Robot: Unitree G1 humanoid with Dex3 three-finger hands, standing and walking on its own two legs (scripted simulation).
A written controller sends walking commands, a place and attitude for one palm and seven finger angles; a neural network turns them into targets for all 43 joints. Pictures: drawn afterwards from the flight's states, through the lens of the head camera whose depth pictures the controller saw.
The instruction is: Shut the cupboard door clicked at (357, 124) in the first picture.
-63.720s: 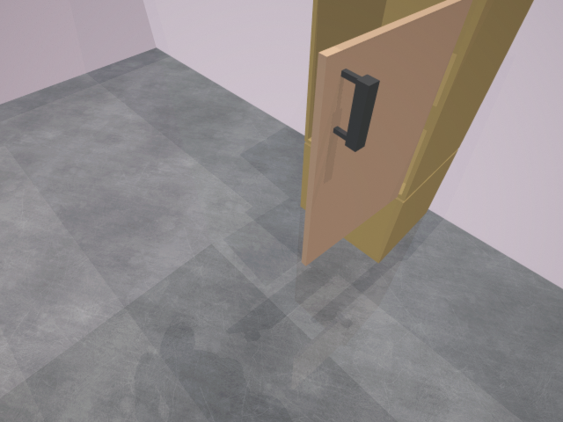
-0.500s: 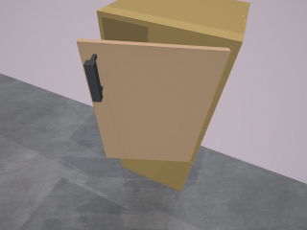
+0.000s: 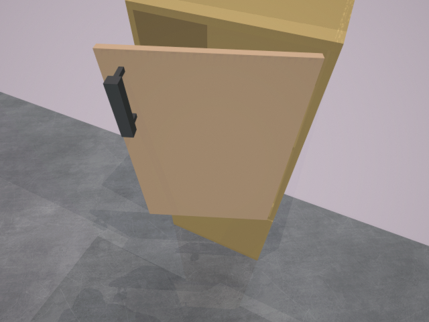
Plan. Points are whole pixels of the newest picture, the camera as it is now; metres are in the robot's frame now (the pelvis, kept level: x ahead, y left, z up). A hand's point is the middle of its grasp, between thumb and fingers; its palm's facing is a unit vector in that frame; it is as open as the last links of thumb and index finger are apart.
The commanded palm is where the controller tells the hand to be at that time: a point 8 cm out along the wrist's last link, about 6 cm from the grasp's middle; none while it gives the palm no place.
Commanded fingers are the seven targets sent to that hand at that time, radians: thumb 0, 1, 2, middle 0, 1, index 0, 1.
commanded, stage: look again from close up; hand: left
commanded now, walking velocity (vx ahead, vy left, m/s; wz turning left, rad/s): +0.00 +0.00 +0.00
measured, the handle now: (124, 102) +0.48 +0.20 +0.16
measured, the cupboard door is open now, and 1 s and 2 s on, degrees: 21 21 21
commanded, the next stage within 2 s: raise the hand and make a fist in 0.42 s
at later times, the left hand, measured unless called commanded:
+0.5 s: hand out of the picture +0.06 +0.18 -0.18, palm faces -0.03 -0.98 -0.19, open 7.3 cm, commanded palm none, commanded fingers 0.00 0.90 0.90 -0.20 -0.30 -0.20 -0.30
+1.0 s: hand (109, 316) +0.14 +0.19 -0.03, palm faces +0.15 -0.99 -0.04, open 5.9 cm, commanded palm +0.15 +0.23 +0.01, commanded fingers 0.00 0.90 0.90 -0.64 -0.78 -0.64 -0.78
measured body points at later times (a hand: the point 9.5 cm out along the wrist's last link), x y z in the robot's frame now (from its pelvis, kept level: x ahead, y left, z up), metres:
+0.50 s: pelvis +0.03 +0.01 +0.00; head +0.05 +0.02 +0.45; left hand +0.06 +0.23 -0.17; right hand +0.07 -0.22 -0.15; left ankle +0.07 +0.08 -0.73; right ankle -0.08 -0.09 -0.73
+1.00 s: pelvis -0.02 -0.02 -0.06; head -0.02 +0.00 +0.39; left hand +0.13 +0.24 -0.02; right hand +0.20 -0.25 -0.09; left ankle +0.07 +0.08 -0.73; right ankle +0.05 -0.09 -0.73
